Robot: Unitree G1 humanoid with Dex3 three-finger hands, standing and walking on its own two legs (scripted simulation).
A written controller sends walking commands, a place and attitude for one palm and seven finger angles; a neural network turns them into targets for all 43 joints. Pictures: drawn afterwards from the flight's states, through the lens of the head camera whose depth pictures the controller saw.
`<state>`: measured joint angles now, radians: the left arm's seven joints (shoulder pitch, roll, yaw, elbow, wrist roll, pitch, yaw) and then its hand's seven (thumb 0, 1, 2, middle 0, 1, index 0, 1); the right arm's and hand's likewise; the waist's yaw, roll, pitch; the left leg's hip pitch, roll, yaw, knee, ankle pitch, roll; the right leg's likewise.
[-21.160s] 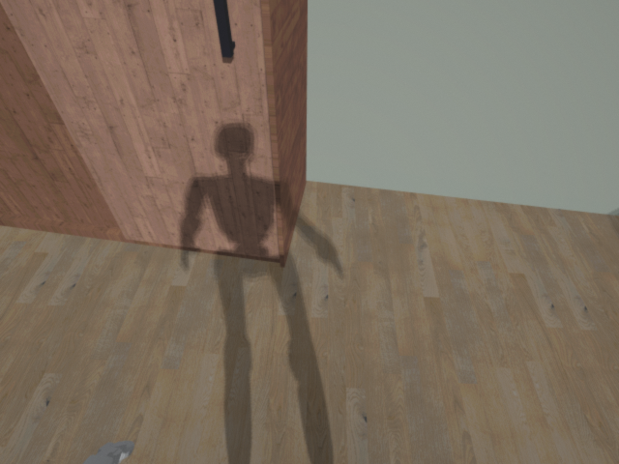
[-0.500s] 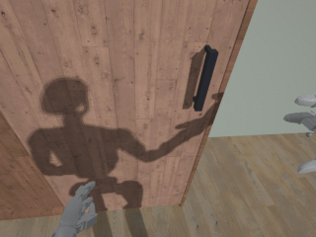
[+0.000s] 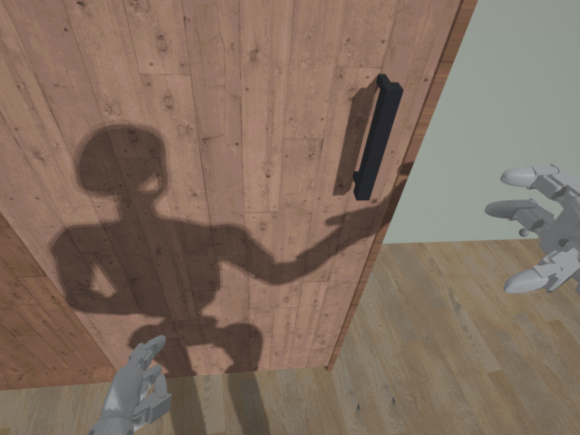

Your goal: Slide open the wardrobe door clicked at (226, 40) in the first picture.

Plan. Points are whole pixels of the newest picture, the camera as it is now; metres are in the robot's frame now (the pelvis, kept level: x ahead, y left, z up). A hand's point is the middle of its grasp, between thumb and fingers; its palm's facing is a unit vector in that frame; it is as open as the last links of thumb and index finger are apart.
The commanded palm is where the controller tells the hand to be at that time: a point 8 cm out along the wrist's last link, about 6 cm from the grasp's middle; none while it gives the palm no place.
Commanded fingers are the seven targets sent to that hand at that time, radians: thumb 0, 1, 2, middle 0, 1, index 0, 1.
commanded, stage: move the hooked fingers beside the handle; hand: right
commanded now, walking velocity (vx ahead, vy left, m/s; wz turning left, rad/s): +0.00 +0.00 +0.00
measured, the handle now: (371, 141) +0.48 -0.09 +0.20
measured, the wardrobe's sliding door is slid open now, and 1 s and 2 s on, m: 0.00 0.00 0.00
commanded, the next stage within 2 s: none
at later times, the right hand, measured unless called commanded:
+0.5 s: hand (472, 194) +0.36 -0.20 +0.21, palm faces -0.07 +1.00 -0.05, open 14.0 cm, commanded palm +0.34 -0.25 +0.21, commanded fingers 0.00 0.50 -0.30 0.30 1.20 0.30 1.20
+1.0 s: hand (434, 173) +0.42 -0.18 +0.19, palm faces -0.06 +1.00 -0.05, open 14.0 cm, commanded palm +0.41 -0.22 +0.20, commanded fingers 0.00 0.50 -0.30 0.30 1.20 0.30 1.20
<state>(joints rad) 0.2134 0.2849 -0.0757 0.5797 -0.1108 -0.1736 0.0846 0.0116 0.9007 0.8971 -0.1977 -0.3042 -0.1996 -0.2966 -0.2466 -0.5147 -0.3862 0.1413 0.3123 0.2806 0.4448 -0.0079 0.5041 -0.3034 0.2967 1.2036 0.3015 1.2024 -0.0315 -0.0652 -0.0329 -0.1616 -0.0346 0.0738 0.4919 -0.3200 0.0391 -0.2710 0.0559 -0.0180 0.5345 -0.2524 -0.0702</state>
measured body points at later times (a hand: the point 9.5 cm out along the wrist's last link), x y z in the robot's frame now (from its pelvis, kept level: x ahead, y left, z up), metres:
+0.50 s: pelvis +0.00 +0.00 +0.00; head -0.02 +0.01 +0.45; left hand +0.17 +0.24 -0.07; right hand +0.36 -0.26 +0.21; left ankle -0.03 +0.09 -0.73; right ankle +0.02 -0.07 -0.73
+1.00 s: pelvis +0.01 +0.02 +0.00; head +0.01 +0.03 +0.45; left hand +0.12 +0.28 -0.10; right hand +0.42 -0.23 +0.19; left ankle -0.03 +0.09 -0.73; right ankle +0.02 -0.07 -0.73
